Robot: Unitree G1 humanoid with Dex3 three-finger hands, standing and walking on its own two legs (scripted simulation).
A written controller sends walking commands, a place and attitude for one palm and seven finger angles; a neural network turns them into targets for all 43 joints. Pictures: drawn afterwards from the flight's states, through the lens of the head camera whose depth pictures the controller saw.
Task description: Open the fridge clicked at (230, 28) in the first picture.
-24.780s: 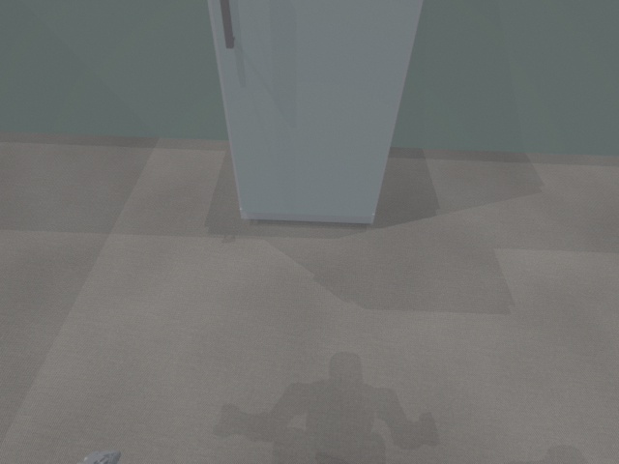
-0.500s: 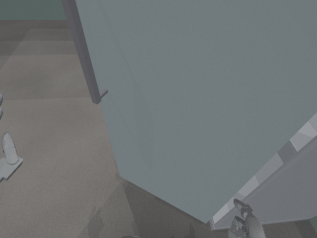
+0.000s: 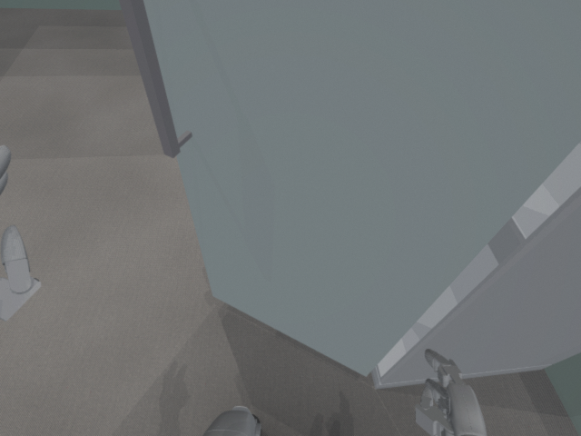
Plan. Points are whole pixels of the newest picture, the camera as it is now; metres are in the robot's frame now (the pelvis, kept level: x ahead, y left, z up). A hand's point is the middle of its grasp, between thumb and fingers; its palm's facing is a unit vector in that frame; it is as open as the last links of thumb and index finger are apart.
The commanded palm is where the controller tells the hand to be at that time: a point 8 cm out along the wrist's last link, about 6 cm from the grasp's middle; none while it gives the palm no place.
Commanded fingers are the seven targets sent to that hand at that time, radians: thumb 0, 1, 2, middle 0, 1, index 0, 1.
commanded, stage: step back with the hand held close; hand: left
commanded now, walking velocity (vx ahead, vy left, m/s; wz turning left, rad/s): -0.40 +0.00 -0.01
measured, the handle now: (154, 41) +0.55 +0.25 +0.23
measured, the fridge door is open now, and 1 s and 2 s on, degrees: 57 57 57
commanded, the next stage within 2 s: stop stepping back and stand still in 0.36 s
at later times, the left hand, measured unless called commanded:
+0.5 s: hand out of the picture +0.09 +0.26 +0.19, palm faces +0.41 -0.79 -0.45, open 7.4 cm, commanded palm +0.03 +0.31 +0.19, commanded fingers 0.00 0.90 0.90 -0.20 -0.30 -0.20 -0.30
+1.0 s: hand out of the picture -0.01 +0.33 +0.18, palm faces +0.52 -0.80 -0.30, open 7.4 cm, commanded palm -0.06 +0.35 +0.19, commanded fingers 0.00 0.90 0.90 -0.20 -0.30 -0.20 -0.30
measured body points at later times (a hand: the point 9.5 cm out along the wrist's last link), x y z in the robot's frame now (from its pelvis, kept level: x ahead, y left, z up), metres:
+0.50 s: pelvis -0.11 +0.01 +0.00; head -0.08 +0.04 +0.45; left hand +0.07 +0.30 +0.21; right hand +0.06 -0.21 -0.08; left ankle -0.05 +0.13 -0.68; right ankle -0.04 -0.11 -0.72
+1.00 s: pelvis -0.20 +0.05 +0.01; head -0.24 +0.09 +0.45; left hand -0.05 +0.37 +0.20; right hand -0.06 -0.18 -0.06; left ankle -0.19 +0.15 -0.68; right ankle -0.16 -0.05 -0.72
